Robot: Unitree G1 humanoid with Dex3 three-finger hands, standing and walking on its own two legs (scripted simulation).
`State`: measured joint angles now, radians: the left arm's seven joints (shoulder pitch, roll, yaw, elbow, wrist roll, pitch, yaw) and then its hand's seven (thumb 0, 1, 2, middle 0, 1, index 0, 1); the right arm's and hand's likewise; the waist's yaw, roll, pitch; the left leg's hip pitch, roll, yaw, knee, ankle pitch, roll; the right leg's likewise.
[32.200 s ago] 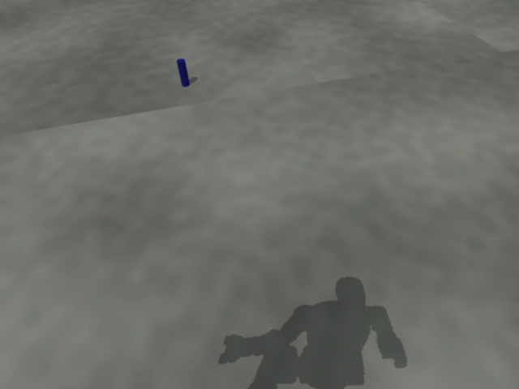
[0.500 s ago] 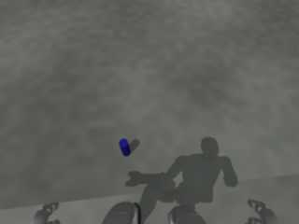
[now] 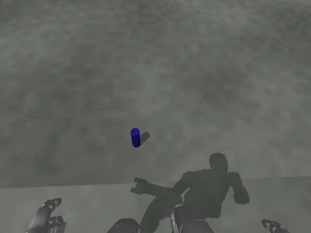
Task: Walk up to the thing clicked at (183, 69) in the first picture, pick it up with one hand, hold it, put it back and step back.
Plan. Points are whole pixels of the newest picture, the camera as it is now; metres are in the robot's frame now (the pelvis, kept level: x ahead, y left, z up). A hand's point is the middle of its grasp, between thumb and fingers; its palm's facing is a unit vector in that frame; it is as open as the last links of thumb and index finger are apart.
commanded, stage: step back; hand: left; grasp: from the side
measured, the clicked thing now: (135, 138) +0.65 +0.13 -0.67
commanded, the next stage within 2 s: none
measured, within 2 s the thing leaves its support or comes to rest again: neither
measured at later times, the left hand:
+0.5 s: hand out of the picture -0.05 +0.24 -0.13, palm faces -0.04 -0.90 -0.43, open 7.4 cm
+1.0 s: hand out of the picture -0.25 +0.22 -0.15, palm faces -0.07 -0.91 -0.41, open 7.3 cm
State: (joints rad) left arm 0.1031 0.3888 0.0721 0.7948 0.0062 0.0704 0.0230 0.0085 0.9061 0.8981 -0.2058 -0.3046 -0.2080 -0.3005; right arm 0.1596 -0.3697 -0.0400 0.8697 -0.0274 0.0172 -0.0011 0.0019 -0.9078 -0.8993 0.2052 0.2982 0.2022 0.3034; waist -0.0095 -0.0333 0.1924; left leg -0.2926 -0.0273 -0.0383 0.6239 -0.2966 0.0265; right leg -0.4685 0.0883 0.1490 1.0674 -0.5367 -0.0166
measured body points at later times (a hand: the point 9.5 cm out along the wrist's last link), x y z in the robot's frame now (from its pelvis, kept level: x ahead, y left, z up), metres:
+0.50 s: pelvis -0.15 -0.03 +0.00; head -0.09 -0.05 +0.44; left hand -0.04 +0.28 -0.10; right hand -0.07 -0.35 -0.13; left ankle -0.16 +0.10 -0.68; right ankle -0.12 -0.15 -0.73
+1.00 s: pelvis -0.33 -0.05 -0.01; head -0.28 -0.07 +0.44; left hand -0.25 +0.26 -0.12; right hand -0.21 -0.38 -0.12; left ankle -0.21 +0.09 -0.70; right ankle -0.36 -0.17 -0.73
